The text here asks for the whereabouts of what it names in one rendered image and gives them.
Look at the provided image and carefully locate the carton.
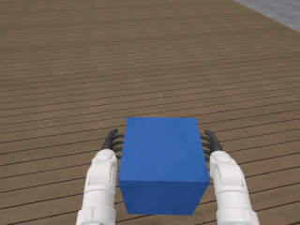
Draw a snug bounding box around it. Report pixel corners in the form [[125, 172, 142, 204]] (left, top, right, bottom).
[[117, 117, 210, 216]]

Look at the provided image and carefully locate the left robot hand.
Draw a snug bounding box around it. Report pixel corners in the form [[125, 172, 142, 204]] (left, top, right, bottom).
[[101, 128, 125, 159]]

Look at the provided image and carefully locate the robot right forearm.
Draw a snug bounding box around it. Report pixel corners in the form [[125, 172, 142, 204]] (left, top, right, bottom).
[[209, 151, 260, 225]]

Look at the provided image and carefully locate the robot left forearm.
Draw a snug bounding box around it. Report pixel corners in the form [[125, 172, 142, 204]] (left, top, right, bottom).
[[76, 149, 117, 225]]

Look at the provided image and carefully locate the right robot hand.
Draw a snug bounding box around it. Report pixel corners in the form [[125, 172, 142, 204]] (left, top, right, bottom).
[[200, 129, 223, 162]]

